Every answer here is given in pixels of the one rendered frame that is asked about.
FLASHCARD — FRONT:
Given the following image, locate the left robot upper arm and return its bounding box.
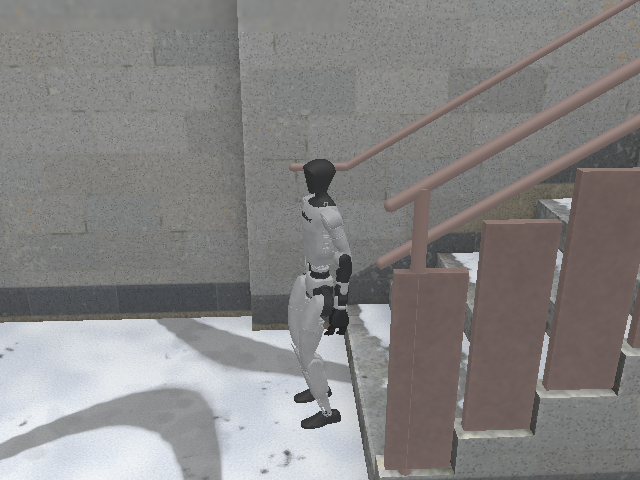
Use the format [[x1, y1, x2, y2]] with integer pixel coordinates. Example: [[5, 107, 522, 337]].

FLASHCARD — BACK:
[[320, 208, 352, 266]]

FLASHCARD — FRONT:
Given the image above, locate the robot torso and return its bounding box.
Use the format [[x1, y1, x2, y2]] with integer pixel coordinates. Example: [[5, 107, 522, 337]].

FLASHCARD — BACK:
[[301, 193, 339, 297]]

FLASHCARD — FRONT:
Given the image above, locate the right robot shin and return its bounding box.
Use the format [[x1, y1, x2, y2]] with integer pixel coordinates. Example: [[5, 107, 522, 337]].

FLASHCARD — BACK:
[[291, 343, 316, 372]]

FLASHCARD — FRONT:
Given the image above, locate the left robot forearm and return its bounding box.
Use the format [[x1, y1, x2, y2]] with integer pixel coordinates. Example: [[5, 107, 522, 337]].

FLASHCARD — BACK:
[[333, 254, 352, 310]]

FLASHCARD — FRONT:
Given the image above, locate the robot left hand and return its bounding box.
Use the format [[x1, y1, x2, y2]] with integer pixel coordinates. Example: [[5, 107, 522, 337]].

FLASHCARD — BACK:
[[324, 308, 349, 336]]

